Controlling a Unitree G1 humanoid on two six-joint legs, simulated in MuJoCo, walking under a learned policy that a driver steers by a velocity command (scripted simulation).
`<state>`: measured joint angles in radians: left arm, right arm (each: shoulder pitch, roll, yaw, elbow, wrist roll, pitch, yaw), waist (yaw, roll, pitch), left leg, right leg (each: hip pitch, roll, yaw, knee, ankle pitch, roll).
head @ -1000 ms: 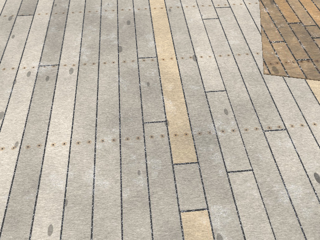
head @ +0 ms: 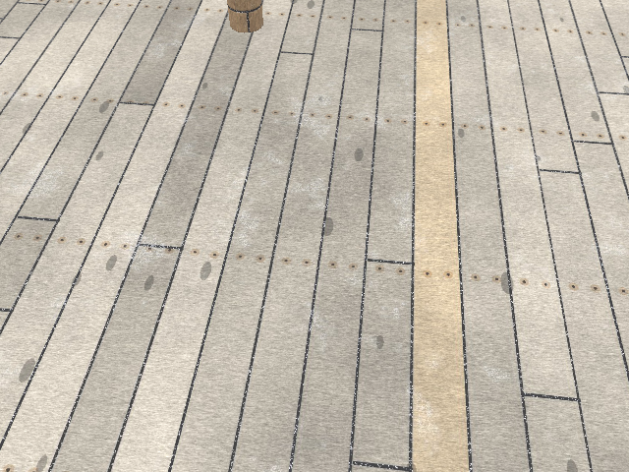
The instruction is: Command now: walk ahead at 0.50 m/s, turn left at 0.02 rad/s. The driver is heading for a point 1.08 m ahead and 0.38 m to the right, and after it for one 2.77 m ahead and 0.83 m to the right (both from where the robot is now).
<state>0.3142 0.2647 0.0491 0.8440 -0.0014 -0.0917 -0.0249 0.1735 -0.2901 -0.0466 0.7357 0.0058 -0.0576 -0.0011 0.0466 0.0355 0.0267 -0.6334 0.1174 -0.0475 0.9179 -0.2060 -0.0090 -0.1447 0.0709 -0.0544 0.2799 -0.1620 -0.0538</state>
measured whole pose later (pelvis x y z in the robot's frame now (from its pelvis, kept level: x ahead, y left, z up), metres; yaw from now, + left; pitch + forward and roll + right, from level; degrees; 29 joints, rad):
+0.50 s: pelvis +0.27 +0.08 +0.00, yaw -5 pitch +1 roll +1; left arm 0.20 0.31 0.07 0.82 -0.03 -0.04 0.00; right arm 0.31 -0.26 -0.06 0.84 -0.02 -0.10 0.01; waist -0.04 -0.05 0.02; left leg -0.12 -0.04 0.14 0.28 -0.16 0.06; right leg -0.66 -0.09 0.09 1.02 -0.16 0.00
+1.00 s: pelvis +0.54 -0.02 +0.00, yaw -23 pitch +1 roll +0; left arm 0.29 0.28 0.07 0.74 -0.01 -0.05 -0.02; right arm 0.13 -0.30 -0.06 0.74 -0.01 -0.10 0.00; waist 0.03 0.02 0.05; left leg -0.58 0.10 -0.08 1.07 -0.31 -0.03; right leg -0.24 0.12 0.04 0.38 -0.15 -0.10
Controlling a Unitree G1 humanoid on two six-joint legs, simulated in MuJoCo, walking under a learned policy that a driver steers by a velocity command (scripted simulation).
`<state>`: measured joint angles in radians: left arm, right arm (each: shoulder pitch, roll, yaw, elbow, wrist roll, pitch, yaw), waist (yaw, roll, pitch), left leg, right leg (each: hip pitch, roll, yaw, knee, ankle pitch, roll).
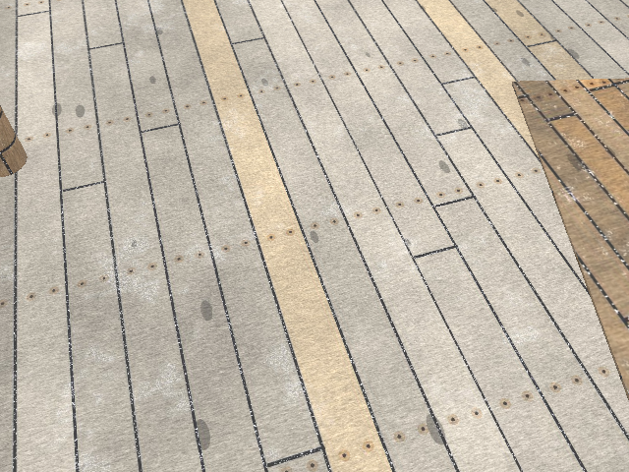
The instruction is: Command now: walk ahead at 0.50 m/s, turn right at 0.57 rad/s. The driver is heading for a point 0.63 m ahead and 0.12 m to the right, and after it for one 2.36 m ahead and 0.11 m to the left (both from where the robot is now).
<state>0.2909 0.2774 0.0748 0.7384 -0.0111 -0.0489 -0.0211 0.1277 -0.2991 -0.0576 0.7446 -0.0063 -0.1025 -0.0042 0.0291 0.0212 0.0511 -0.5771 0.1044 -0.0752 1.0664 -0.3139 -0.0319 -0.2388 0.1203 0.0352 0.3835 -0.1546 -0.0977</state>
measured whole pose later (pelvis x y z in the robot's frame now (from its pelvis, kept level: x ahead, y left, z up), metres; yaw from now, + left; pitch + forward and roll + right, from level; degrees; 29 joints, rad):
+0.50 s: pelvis +0.27 +0.06 +0.00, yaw -18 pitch +1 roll +1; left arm 0.24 0.32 0.08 0.66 -0.03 -0.01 0.00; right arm 0.28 -0.26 -0.07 0.80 -0.01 -0.10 0.01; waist -0.05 -0.05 0.02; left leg -0.17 -0.02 0.10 0.34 -0.18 0.03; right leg -0.63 -0.07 0.06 1.09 -0.28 0.00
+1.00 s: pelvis +0.50 -0.10 +0.00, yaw -29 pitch +1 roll -1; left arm 0.27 0.26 0.06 0.71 0.01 -0.07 -0.03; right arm 0.20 -0.32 -0.05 0.80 0.03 -0.07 0.01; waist 0.01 0.04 0.05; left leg -0.61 0.14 -0.04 1.12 -0.26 -0.01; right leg -0.21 0.07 -0.06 0.37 -0.16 -0.09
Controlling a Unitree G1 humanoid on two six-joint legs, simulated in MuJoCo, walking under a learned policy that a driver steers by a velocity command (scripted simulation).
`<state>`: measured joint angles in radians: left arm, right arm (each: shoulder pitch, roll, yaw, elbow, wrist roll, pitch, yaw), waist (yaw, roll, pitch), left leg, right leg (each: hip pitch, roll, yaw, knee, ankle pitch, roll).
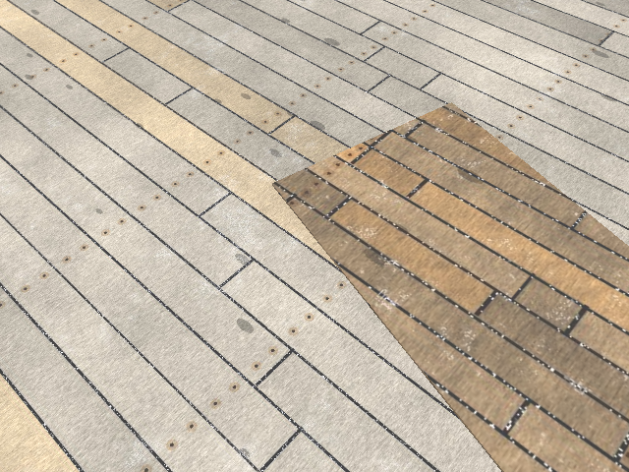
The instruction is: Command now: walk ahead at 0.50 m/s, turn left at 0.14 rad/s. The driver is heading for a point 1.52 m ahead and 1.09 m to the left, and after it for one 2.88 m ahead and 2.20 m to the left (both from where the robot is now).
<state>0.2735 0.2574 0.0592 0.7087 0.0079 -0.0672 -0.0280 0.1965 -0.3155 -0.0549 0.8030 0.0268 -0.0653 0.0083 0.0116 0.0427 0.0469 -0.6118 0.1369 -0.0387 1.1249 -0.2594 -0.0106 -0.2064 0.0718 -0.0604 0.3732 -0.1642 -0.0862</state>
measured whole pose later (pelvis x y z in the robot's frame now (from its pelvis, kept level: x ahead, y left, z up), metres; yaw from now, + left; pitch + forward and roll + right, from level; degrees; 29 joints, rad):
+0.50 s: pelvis +0.29 +0.09 -0.01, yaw +16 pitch +2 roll +0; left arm 0.19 0.29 0.05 0.73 0.00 -0.11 0.00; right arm 0.26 -0.30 -0.07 0.72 0.01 -0.05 0.03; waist -0.02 -0.01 0.05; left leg -0.32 -0.12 -0.02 0.45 -0.14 0.11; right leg -0.49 -0.05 0.06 1.16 -0.36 0.00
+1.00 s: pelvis +0.57 +0.13 +0.00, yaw +34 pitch +1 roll -2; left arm 0.24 0.26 0.06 0.74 0.01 -0.10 -0.01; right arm 0.28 -0.32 -0.07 0.68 0.03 -0.01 0.00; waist 0.02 0.06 0.02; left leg -0.55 0.04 -0.07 1.17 -0.32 0.00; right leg -0.23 0.03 -0.07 0.40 -0.19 -0.03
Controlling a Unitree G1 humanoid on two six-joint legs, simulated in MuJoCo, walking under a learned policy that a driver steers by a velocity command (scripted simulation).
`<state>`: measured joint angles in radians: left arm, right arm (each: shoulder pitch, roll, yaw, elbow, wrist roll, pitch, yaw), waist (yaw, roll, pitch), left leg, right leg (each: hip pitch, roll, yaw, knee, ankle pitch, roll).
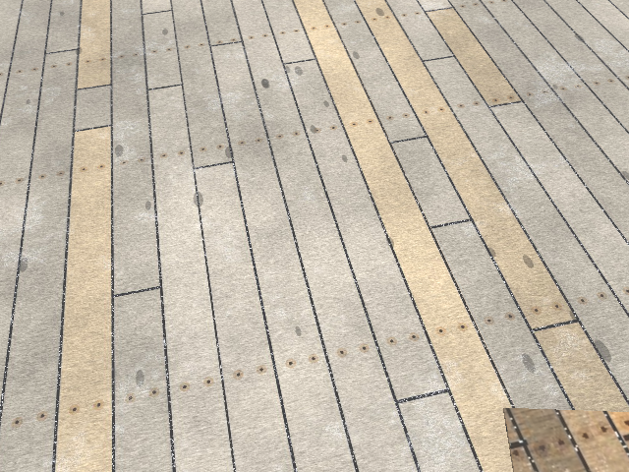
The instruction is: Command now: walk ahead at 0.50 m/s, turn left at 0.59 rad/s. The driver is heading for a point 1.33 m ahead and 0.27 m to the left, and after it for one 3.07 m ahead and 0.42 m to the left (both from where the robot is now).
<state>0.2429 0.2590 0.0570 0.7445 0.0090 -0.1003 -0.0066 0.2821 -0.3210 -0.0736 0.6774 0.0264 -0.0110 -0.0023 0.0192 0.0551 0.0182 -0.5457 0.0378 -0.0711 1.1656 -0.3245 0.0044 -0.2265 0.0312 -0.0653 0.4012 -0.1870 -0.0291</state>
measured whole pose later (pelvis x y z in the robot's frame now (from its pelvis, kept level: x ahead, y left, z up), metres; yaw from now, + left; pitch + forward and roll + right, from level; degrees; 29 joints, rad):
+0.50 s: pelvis +0.27 +0.08 +0.00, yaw +18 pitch +1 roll +0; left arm 0.17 0.31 0.05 0.74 0.00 -0.11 0.00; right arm 0.26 -0.30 -0.07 0.64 0.01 -0.04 0.03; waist -0.01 -0.02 0.07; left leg -0.32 -0.11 -0.03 0.46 -0.17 0.09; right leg -0.50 -0.08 0.06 1.15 -0.35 0.02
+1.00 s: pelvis +0.53 +0.10 +0.00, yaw +25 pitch +1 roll +0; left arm 0.16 0.25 0.03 0.77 0.02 -0.08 -0.03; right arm 0.26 -0.30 -0.05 0.72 0.00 0.01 -0.03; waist 0.00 0.04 0.05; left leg -0.45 0.00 -0.08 1.03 -0.46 -0.05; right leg -0.33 0.03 -0.03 0.44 -0.09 -0.05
